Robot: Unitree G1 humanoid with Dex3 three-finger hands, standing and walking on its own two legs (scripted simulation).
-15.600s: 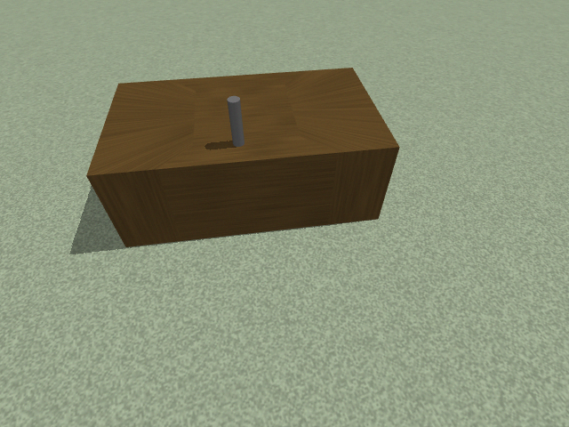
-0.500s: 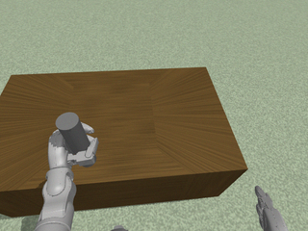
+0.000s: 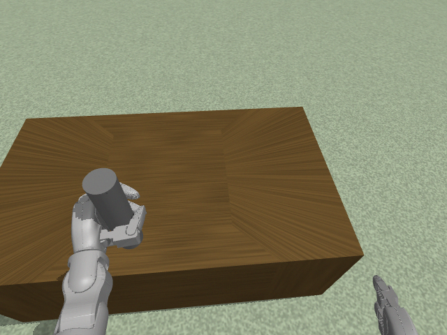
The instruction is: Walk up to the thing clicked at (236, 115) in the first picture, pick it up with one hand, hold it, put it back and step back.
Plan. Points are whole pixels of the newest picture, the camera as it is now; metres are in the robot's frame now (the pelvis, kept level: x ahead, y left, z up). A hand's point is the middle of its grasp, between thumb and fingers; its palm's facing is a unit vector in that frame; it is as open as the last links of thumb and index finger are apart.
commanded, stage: hold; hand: left
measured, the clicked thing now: (117, 213) +0.33 +0.18 +0.06
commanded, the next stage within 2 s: none
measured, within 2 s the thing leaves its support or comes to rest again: neither
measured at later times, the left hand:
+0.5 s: hand (126, 220) +0.31 +0.17 +0.06, palm faces +0.19 -0.98 -0.01, open 6.0 cm
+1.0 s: hand (124, 219) +0.31 +0.17 +0.06, palm faces +0.19 -0.98 +0.00, open 6.0 cm
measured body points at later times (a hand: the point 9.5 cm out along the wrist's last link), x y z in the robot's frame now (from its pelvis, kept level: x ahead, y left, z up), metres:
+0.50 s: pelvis +0.00 +0.00 +0.01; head +0.03 +0.00 +0.45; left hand +0.30 +0.22 +0.06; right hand +0.15 -0.26 -0.04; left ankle +0.03 +0.12 -0.69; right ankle -0.03 -0.13 -0.69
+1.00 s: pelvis +0.00 -0.01 +0.01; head +0.03 +0.00 +0.46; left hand +0.30 +0.22 +0.07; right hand +0.15 -0.26 -0.04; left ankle +0.03 +0.12 -0.69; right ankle -0.03 -0.13 -0.69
